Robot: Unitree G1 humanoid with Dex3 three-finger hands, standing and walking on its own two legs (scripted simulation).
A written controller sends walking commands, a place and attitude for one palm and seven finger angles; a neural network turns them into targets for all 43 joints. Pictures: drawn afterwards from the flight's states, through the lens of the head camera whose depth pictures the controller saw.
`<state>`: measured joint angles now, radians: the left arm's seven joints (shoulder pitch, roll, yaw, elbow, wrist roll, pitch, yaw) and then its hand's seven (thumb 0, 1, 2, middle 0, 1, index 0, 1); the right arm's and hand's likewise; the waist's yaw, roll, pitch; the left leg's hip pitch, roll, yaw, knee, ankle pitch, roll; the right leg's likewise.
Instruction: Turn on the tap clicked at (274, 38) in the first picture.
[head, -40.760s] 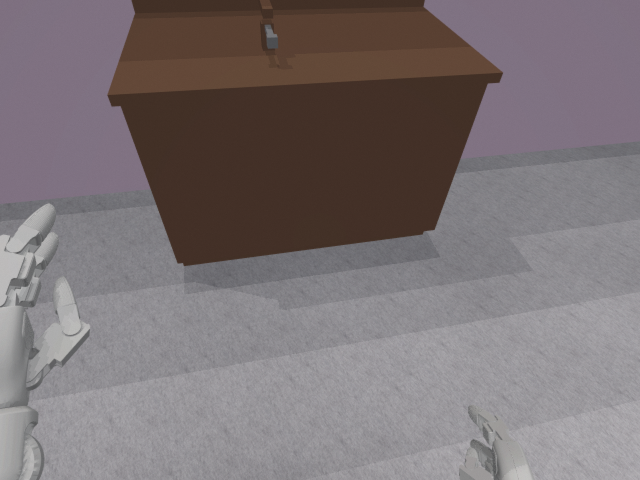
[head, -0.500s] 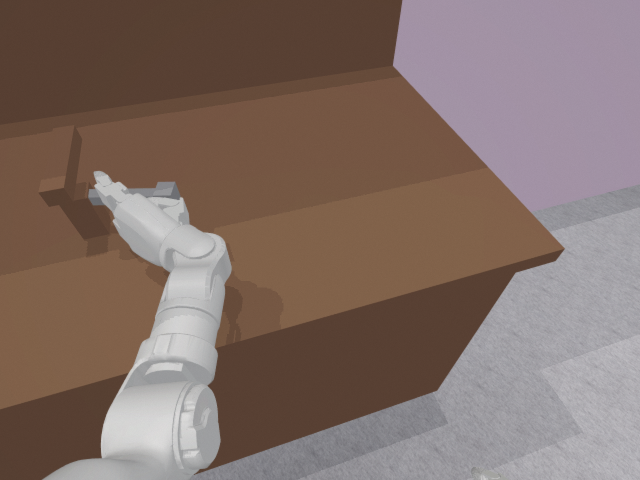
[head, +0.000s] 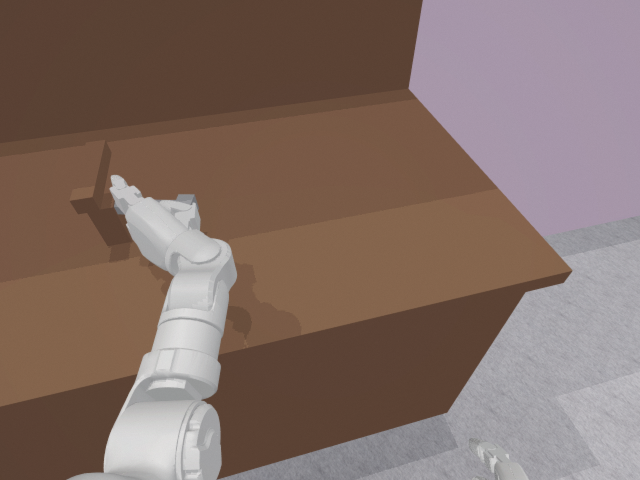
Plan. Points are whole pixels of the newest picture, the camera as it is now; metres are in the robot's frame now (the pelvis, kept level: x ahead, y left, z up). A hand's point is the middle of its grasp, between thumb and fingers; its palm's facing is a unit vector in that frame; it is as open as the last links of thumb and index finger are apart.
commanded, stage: lift the hand up off the lever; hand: left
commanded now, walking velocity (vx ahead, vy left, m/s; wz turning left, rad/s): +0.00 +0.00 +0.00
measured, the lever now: (186, 207) +0.47 +0.22 +0.09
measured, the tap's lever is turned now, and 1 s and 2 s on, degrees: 74 74 74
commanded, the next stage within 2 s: draw the hand back beside the body in 1.20 s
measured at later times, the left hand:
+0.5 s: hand (187, 212) +0.40 +0.19 +0.15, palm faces +0.79 -0.61 -0.07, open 7.8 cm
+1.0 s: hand (180, 200) +0.40 +0.19 +0.17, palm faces +0.77 -0.63 -0.02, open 7.8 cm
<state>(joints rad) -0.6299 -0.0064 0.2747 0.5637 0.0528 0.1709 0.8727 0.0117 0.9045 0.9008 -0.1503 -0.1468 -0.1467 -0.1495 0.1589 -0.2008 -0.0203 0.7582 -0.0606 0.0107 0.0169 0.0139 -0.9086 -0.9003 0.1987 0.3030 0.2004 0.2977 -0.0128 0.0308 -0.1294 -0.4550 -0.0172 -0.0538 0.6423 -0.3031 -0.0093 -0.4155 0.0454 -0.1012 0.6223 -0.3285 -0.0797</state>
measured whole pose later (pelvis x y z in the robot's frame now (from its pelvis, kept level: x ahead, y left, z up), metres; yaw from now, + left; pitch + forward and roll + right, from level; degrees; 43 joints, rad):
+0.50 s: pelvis -0.01 +0.00 +0.01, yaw +0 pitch +4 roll +0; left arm -0.59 -0.01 0.26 0.47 0.03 0.25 0.86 0.01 0.90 0.90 -0.15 -0.15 -0.15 -0.15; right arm 0.14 -0.21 -0.02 0.78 -0.05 0.00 0.00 0.02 -0.91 -0.90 0.20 0.30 0.20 0.30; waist 0.00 0.04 -0.11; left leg -0.38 -0.01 -0.05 0.59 -0.27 -0.02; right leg -0.35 0.05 -0.10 0.57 -0.30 -0.09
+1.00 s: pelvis +0.00 +0.00 +0.01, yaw -1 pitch +3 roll +0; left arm -0.55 -0.02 0.25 0.36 0.00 0.31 0.83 0.01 0.90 0.90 -0.15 -0.15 -0.15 -0.15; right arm 0.14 -0.20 -0.02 0.78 -0.04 0.01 0.00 0.02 -0.91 -0.90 0.20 0.30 0.20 0.30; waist 0.02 0.04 -0.11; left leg -0.32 -0.02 -0.04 0.54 -0.27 -0.01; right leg -0.29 0.05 -0.08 0.53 -0.29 -0.08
